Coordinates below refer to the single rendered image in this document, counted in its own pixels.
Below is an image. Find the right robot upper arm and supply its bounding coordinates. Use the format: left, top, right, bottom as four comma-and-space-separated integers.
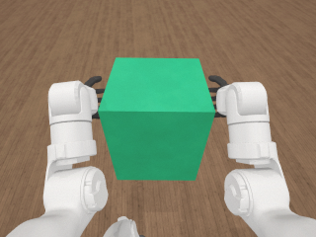
224, 167, 316, 237

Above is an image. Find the robot left thigh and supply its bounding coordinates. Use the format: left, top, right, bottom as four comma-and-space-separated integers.
103, 219, 138, 237

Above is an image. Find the robot right hand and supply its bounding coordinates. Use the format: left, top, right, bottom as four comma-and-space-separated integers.
208, 75, 229, 118

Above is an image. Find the robot left hand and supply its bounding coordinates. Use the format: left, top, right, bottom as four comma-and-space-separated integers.
84, 76, 106, 119

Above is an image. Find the left robot upper arm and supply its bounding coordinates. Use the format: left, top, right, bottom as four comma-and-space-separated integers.
6, 166, 109, 237

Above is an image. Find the left robot forearm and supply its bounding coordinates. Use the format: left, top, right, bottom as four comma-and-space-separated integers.
43, 80, 99, 205

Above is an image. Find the carton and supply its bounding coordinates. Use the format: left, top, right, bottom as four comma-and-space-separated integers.
98, 57, 216, 181

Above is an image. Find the right robot forearm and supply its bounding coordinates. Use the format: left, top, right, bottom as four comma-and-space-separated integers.
216, 82, 290, 201

